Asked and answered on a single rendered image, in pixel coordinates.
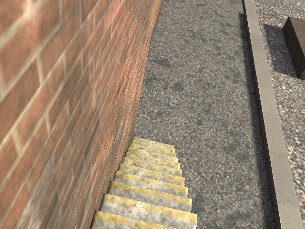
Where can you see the stairs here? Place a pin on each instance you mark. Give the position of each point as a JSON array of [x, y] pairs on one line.
[[147, 191]]

